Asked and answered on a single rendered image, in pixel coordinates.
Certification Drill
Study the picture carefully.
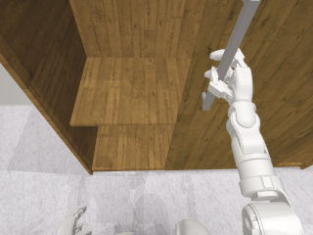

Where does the robot left hand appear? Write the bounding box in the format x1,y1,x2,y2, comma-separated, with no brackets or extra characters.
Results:
56,205,92,235

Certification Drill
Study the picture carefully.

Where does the robot right hand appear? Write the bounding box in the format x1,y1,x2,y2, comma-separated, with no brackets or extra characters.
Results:
204,48,253,107

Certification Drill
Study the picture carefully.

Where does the right robot thigh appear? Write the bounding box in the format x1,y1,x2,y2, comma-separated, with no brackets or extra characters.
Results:
175,218,211,235

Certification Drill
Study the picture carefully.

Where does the right robot upper arm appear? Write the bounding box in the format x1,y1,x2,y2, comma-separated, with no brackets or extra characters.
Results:
242,202,303,235

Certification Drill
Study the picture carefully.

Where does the handle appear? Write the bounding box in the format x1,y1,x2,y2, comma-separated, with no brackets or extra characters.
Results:
201,0,260,111

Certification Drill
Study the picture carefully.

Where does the right robot forearm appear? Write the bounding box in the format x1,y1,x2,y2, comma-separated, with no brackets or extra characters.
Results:
226,101,305,235

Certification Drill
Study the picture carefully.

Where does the wardrobe door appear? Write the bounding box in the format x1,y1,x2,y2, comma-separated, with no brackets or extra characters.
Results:
164,0,313,171
282,144,313,164

